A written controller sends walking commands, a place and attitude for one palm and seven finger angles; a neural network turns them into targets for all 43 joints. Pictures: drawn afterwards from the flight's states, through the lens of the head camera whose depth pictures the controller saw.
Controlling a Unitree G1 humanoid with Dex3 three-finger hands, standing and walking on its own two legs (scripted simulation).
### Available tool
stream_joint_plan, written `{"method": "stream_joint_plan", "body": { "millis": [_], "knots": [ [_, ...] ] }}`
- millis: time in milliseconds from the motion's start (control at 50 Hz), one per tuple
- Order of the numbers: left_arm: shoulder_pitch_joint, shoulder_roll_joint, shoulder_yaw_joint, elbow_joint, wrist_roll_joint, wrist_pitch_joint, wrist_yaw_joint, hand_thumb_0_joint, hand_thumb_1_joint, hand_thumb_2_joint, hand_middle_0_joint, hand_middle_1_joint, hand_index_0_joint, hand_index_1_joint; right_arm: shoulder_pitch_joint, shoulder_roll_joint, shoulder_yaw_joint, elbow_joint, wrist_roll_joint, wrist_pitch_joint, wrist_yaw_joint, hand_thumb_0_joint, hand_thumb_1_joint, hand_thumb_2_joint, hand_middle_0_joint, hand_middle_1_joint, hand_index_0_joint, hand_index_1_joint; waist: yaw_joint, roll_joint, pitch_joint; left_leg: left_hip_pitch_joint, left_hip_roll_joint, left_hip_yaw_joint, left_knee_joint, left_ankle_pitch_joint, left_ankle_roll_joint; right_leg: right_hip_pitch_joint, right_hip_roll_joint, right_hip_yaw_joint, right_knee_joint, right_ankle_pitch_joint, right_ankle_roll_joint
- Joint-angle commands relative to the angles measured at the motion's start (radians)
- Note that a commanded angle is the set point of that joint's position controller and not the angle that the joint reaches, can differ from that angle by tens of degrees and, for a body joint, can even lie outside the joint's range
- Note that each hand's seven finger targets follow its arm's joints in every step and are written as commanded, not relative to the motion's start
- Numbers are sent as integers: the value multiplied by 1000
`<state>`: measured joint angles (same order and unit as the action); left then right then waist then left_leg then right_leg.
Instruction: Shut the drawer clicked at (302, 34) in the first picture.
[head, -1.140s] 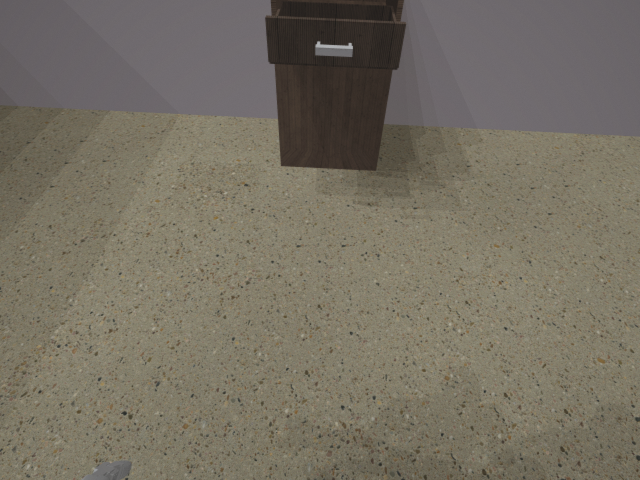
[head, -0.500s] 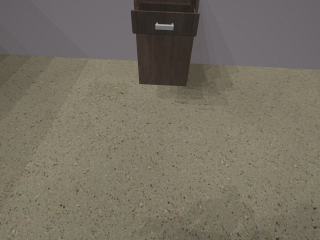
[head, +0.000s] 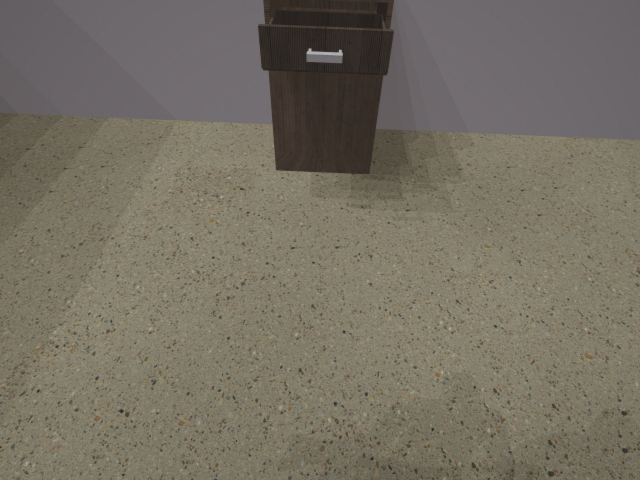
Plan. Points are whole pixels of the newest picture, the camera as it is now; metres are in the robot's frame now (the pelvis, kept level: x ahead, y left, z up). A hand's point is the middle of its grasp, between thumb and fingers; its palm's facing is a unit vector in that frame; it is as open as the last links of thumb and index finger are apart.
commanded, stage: look at it before walking up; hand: left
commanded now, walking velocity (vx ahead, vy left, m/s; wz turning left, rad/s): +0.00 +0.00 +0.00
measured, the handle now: (324, 54) +1.39 +0.06 -0.04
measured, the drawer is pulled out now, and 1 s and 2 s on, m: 0.30 0.30 0.30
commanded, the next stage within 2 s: walk to a spot facing it in 0.30 s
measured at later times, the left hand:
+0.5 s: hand out of the picture +0.07 +0.24 -0.16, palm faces -0.02 -0.95 -0.32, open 7.4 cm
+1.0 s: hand out of the picture +0.15 +0.13 -0.18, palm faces -0.04 -0.98 -0.20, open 7.4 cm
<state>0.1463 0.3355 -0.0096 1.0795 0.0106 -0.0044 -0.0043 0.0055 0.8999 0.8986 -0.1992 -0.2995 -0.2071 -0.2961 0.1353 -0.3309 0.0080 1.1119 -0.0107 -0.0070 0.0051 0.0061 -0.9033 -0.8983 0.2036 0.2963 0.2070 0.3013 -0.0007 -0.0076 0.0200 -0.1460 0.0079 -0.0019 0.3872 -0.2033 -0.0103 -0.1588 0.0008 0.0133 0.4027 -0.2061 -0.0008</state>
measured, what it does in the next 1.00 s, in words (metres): walks ahead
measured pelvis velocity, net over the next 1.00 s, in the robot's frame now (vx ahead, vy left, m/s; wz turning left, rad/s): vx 0.17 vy -0.04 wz -0.13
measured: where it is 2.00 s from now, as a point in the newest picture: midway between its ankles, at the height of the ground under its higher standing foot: (355, 379)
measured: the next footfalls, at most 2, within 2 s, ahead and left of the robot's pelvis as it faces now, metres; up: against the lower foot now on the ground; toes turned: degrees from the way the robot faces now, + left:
left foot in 1.26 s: +0.49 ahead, +0.02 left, +0.00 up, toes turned -2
right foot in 1.90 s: +0.69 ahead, -0.23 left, +0.00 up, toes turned -25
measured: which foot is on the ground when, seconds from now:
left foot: down 0.00-0.86, up 0.88-1.00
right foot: down 0.00-1.00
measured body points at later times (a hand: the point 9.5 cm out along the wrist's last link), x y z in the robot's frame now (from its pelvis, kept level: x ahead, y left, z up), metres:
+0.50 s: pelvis +0.01 +0.00 +0.00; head +0.01 +0.00 +0.45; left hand +0.07 +0.29 -0.14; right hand +0.08 -0.29 -0.14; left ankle +0.01 +0.13 -0.74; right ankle +0.01 -0.12 -0.74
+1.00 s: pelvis +0.17 -0.04 -0.01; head +0.18 -0.05 +0.44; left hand +0.15 +0.19 -0.16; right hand +0.11 -0.27 -0.17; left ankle +0.14 +0.10 -0.65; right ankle +0.07 -0.10 -0.74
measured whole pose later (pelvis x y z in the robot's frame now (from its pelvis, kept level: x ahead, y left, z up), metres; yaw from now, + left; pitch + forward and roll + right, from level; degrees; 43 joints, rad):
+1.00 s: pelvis +0.17 -0.04 -0.01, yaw -8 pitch +0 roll +2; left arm 0.41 0.15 0.03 1.07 0.02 -0.08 0.01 0.00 0.90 0.90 -0.20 -0.30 -0.20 -0.30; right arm 0.33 -0.17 -0.03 1.15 -0.02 -0.01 0.01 0.01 -0.91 -0.90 0.20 0.30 0.20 0.30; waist 0.03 -0.01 0.03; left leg -0.47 0.09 0.09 1.19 -0.38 -0.01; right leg -0.08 0.03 -0.05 0.48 -0.41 -0.07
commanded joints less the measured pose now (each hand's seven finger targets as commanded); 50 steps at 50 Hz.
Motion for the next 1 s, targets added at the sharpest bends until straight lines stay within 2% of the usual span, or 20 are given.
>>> {"method": "stream_joint_plan", "body": {
  "millis": [0, 200, 380, 420, 440, 480, 540, 620, 680, 700, 740, 760, 780, 800, 820, 840, 860, 880, 920, 980],
  "knots": [
    [-47, 206, 44, -62, 0, -20, 14, 0, 900, 900, -200, -300, -200, -300, -53, -209, -41, -67, 1, -27, -16, 0, -900, -900, 200, 300, 200, 300, 3, 11, -25, -12, 106, -102, -76, 66, 38, -13, -114, 108, -87, 40, -29],
    [-41, 209, 43, -55, 1, -21, 13, 0, 900, 900, -200, -300, -200, -300, -47, -207, -41, -63, 2, -25, -15, 0, -900, -900, 200, 300, 200, 300, 1, 0, -28, -9, 105, -102, -76, 58, 36, -15, -116, 115, -98, 25, -30],
    [-34, 207, 43, -51, 1, -23, 14, 0, 900, 900, -200, -300, -200, -300, -52, -207, -40, -60, 3, -27, -16, 0, -900, -900, 200, 300, 200, 300, 4, 11, -50, 8, 111, -100, -74, 112, 37, 7, -118, 103, -82, 100, -29],
    [40, 81, 17, -19, 1, -1, 18, 0, 900, 900, -200, -300, -200, -300, 18, -80, -11, -31, -6, -10, -12, 0, -900, -900, 200, 300, 200, 300, 3, -2, -58, 10, 101, -67, -50, -29, 18, -3, -106, 103, -76, -72, -16],
    [63, 80, 18, -15, 5, 5, 14, 0, 900, 900, -200, -300, -200, -300, 41, -77, -11, -30, -8, -4, -10, 0, -900, -900, 200, 300, 200, 300, 5, -13, -46, -8, 94, -64, -39, -143, 22, -21, -97, 119, -79, -192, -23],
    [76, 92, 28, -23, 11, 13, 4, 0, 900, 900, -200, -300, -200, -300, 54, -84, -20, -31, -15, 2, -6, 0, -900, -900, 200, 300, 200, 300, 7, -11, 49, -90, 86, -62, -49, -343, 27, -85, -85, 143, -87, -363, -39],
    [114, 87, 41, -37, 13, 13, -6, 0, 900, 900, -200, -300, -200, -300, 77, -89, -31, -47, -16, -2, -5, 0, -900, -900, 200, 300, 200, 300, 10, -13, 122, -141, 89, -62, -15, -415, 41, -147, -69, 173, -66, -424, -65],
    [159, 38, 50, -50, 9, -9, -10, 0, 900, 900, -200, -300, -200, -300, 154, -73, -42, -51, -11, -30, -13, 0, -900, -900, 200, 300, 200, 300, -8, 47, 88, -47, 144, -99, 17, -260, 81, -182, -38, 138, 83, -230, -82],
    [128, -22, 50, -84, 11, -22, -14, 0, 900, 900, -200, -300, -200, -300, 230, -102, -65, -40, -9, -37, -19, 0, -900, -900, 200, 300, 200, 300, -33, 198, 130, 55, 277, -243, -105, -295, 152, -352, 31, -4, 299, -207, -48],
    [86, -35, 49, -104, 11, -28, -14, 0, 900, 900, -200, -300, -200, -300, 274, -91, -69, -27, -9, -43, -22, 0, -900, -900, 200, 300, 200, 300, -55, 211, 149, 126, 321, -271, -123, -172, 184, -434, 16, -38, 355, -249, -36],
    [46, -43, 52, -124, 8, -42, -15, 0, 900, 900, -200, -300, -200, -300, 323, -63, -70, -7, -11, -51, -25, 0, -900, -900, 200, 300, 200, 300, -67, 179, 141, 217, 350, -229, -63, 163, 207, -483, -26, -43, 358, -311, -31],
    [61, -60, 55, -116, 8, -48, -16, 0, 900, 900, -200, -300, -200, -300, 320, -50, -67, -4, -15, -52, -28, 0, -900, -900, 200, 300, 200, 300, -54, 159, 132, 182, 333, -171, -15, 253, 186, -406, -30, -59, 292, -300, -35],
    [151, -71, 62, -86, 9, -51, -19, 0, 900, 900, -200, -300, -200, -300, 275, -40, -63, -14, -15, -51, -29, 0, -900, -900, 200, 300, 200, 300, 4, 115, 92, 71, 282, -67, 93, 278, 137, -199, -20, -85, 157, -211, -46],
    [335, -49, 75, -25, 12, -55, -18, 0, 900, 900, -200, -300, -200, -300, 213, -27, -59, -33, -7, -54, -26, 0, -900, -900, 200, 300, 200, 300, 98, 20, 5, -119, 193, 63, 343, 303, 83, 110, -27, -30, 56, -75, -75],
    [532, 76, 106, 35, 19, -67, 2, 0, 900, 900, -200, -300, -200, -300, 153, 49, -43, -88, 9, -70, -15, 0, -900, -900, 200, 300, 200, 300, 159, -334, -57, -438, 55, 180, 666, -63, 19, 347, -297, 399, -88, 14, -164],
    [603, 94, 102, 61, -3, -66, 14, 0, 900, 900, -200, -300, -200, -300, 63, 33, -43, -130, 2, -73, -13, 0, -900, -900, 200, 300, 200, 300, 165, -293, -49, -554, 28, 92, 801, -339, 16, 379, -396, 558, -133, 209, -212],
    [563, 63, 94, 63, -1, -65, 21, 0, 900, 900, -200, -300, -200, -300, 32, 28, -54, -123, -1, -74, -14, 0, -900, -900, 200, 300, 200, 300, 154, -234, 35, -597, 70, 36, 858, -305, 27, 331, -370, 494, -103, 298, -222],
    [513, 12, 83, 47, 5, -66, 24, 0, 900, 900, -200, -300, -200, -300, 10, 54, -54, -119, -6, -73, -12, 0, -900, -900, 200, 300, 200, 300, 136, -121, 89, -636, 98, 42, 878, -247, 19, 279, -355, 429, -99, 356, -240],
    [444, -37, 64, 25, 11, -67, 27, 0, 900, 900, -200, -300, -200, -300, 15, 89, -55, -109, -12, -57, -5, 0, -900, -900, 200, 300, 200, 300, 80, -1, 128, -611, 118, 46, 842, -176, 6, 187, -309, 304, -116, 364, -211],
    [404, -64, 56, 19, 15, -80, 31, 0, 900, 900, -200, -300, -200, -300, 55, 119, -59, -102, -12, -36, 9, 0, -900, -900, 200, 300, 200, 300, 23, -63, 118, -573, 108, 94, 767, -77, -11, 131, -234, 147, -158, 431, -168]
  ]
}}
